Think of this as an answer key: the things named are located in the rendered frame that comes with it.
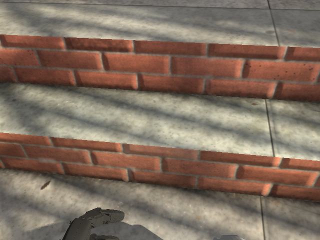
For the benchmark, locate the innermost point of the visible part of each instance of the robot left hand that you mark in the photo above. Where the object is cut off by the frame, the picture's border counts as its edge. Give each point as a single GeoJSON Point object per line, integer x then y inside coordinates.
{"type": "Point", "coordinates": [80, 228]}

